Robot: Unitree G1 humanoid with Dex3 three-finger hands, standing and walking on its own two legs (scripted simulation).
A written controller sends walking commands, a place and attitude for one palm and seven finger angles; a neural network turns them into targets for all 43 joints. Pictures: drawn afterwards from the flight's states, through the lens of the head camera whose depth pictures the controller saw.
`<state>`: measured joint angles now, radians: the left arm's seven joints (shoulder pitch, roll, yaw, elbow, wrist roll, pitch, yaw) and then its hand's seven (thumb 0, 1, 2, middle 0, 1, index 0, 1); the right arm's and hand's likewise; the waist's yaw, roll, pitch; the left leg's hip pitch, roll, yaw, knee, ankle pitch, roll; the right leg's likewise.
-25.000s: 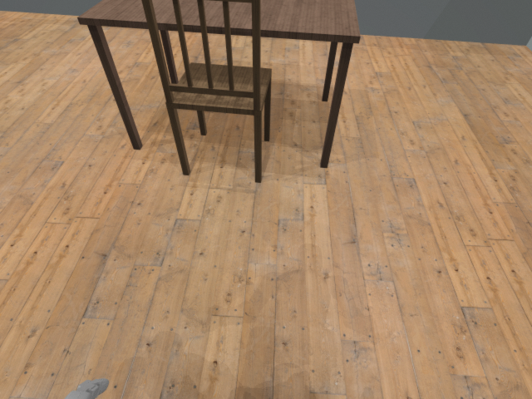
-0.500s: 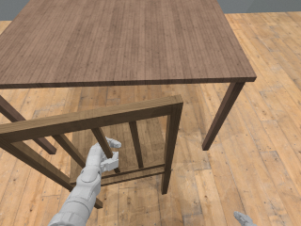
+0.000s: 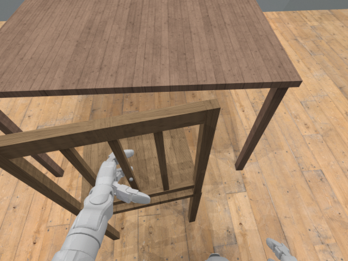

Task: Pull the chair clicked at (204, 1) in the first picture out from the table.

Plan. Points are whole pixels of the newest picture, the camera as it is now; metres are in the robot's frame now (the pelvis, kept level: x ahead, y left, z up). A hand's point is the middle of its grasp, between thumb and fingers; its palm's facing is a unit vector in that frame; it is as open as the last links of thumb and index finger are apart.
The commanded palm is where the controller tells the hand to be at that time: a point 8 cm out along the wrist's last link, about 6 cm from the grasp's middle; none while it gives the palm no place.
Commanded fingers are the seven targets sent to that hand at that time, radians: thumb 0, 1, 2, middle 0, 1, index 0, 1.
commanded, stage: open the thumb and straighten the fingers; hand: left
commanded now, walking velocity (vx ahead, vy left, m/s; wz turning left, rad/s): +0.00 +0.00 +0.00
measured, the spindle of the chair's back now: (128, 172) +0.34 +0.12 -0.04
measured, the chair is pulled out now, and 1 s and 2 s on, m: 0.16 0.16 0.16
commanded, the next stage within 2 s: draw the fingers out of the gap in 0.18 s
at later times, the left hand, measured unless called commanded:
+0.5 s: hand (126, 194) +0.28 +0.12 -0.04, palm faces -0.01 -0.99 -0.16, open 17.5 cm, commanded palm +0.25 +0.18 -0.02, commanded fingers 0.00 -0.55 0.20 0.00 0.00 0.00 0.00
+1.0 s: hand (118, 233) +0.20 +0.13 -0.04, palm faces +0.01 -0.99 -0.16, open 17.4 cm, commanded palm +0.17 +0.18 -0.02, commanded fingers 0.00 -0.55 0.20 0.00 0.00 0.00 0.00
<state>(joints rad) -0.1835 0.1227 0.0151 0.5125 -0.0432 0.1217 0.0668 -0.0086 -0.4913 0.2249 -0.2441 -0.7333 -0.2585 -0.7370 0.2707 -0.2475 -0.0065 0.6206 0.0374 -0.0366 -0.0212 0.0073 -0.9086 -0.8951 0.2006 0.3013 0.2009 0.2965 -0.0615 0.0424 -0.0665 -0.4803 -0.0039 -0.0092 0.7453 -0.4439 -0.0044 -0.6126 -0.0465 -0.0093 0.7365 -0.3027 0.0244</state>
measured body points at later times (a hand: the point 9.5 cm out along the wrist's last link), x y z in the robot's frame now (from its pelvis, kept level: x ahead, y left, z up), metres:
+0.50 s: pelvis +0.00 -0.02 -0.01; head +0.06 -0.03 +0.44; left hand +0.28 +0.17 -0.03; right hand +0.14 -0.28 -0.11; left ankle -0.05 +0.12 -0.71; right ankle +0.03 -0.14 -0.71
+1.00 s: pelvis +0.00 -0.01 -0.02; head +0.04 -0.03 +0.43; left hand +0.19 +0.18 -0.03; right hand +0.18 -0.25 -0.10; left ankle -0.05 +0.12 -0.71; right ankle +0.03 -0.14 -0.71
